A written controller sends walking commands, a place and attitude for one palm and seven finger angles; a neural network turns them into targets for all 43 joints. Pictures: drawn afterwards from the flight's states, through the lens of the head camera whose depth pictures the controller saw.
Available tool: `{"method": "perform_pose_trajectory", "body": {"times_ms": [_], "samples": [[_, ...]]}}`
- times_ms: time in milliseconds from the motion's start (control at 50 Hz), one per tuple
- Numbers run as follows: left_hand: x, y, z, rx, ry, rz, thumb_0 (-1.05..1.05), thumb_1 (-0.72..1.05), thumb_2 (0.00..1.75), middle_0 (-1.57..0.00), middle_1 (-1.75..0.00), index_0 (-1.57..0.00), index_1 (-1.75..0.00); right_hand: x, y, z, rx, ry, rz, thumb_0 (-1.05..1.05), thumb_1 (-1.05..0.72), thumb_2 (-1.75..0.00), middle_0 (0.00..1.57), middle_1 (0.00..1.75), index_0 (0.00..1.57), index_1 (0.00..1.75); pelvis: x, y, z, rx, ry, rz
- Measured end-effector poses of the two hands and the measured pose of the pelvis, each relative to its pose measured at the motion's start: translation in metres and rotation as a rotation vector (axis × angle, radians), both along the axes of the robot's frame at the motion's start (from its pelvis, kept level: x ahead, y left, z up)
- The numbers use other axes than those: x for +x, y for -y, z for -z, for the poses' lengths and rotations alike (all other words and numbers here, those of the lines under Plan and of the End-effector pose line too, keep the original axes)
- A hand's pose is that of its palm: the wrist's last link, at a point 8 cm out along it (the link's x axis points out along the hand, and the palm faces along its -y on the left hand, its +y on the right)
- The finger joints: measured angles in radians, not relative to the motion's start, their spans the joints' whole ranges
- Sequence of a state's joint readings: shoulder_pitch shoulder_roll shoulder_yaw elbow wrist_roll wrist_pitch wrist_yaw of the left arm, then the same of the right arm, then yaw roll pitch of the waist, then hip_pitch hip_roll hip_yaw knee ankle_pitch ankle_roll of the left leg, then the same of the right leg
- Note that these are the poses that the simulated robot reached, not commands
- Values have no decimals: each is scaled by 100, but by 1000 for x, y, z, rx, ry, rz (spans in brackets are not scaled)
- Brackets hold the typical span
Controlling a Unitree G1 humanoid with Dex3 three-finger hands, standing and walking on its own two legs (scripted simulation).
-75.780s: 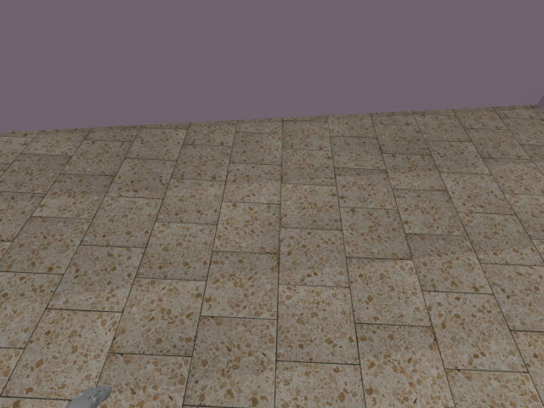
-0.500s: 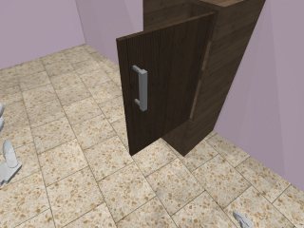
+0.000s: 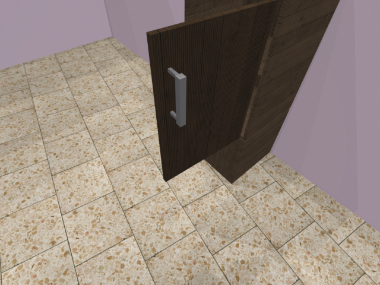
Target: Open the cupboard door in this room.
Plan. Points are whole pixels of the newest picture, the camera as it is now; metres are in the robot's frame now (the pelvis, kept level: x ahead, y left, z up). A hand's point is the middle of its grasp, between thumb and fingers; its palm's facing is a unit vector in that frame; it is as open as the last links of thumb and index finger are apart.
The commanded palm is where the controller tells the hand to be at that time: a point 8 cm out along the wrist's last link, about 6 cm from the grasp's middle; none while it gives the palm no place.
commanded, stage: let the arm hang, fingers relaxed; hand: left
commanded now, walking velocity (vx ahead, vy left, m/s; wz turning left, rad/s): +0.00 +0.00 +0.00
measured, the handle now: (176, 98) +0.55 +0.06 +0.09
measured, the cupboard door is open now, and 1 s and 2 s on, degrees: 86 86 86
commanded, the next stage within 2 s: look to check the result in 0.64 s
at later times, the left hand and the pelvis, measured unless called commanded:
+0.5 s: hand out of the picture -0.01 +0.16 -0.17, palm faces +0.03 -0.99 -0.15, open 7.4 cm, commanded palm none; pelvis +0.01 +0.01 +0.01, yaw -1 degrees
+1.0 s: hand out of the picture -0.01 +0.18 -0.17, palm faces +0.02 -0.98 -0.18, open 7.4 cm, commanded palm none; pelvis +0.02 +0.02 +0.01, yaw -1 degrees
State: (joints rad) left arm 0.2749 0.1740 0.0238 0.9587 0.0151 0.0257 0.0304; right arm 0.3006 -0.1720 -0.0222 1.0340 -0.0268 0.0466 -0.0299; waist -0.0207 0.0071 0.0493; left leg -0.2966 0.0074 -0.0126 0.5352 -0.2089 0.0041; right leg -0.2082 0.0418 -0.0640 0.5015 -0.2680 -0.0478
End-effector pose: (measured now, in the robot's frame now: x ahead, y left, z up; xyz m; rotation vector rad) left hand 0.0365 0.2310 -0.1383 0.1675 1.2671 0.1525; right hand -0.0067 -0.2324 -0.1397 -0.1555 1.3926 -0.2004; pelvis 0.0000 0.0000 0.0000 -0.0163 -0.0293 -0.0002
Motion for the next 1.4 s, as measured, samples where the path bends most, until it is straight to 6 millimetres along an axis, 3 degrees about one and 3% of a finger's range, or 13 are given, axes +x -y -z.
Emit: {"method": "perform_pose_trajectory", "body": {"times_ms": [140, 340, 560, 980, 1400], "samples": [[-34, -9, -5, 16, -129, -18, -1, 93, 90, -21, -30, -20, -29, -22, -20, 3, 48, -64, 15, 1, -92, -90, 20, 30, 20, 30, 2, -6, -6, 7, 1, 10], [-52, 4, -2, -21, -185, -34, 0, 91, 90, -20, -30, -20, -29, -17, -47, 7, 100, -54, 21, 0, -91, -90, 20, 30, 20, 30, 5, -11, -8, 12, 9, 18], [-52, 20, 4, -73, -181, -40, 0, 91, 90, -20, -30, -20, -29, -11, -49, 5, 83, -41, 24, 1, -91, -90, 20, 30, 20, 30, 8, -15, -8, 14, 8, 19], [-48, 5, 0, -33, -209, -41, 0, 91, 90, -20, -30, -20, -29, -9, -49, 5, 84, -74, 29, 0, -91, -90, 20, 30, 20, 30, 17, -16, -8, 16, -8, 20], [-27, 17, 1, -54, -182, -36, 0, 91, 90, -20, -30, -20, -29, 11, -40, 3, 72, -55, 14, 0, -91, -90, 20, 30, 20, 30, 29, -11, -9, 19, -7, 16]]}}
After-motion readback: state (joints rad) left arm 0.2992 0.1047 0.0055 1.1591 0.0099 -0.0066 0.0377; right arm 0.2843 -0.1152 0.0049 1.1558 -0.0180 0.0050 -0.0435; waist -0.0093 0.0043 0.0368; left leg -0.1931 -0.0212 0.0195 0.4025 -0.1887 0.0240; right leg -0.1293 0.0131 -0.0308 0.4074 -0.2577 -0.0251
